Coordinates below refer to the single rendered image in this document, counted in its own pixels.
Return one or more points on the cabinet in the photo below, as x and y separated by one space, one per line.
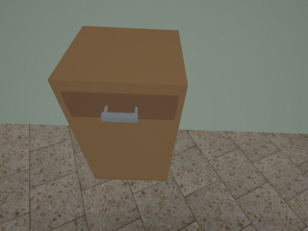
124 60

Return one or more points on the drawer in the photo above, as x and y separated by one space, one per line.
92 104

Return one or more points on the handle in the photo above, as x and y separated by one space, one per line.
119 117

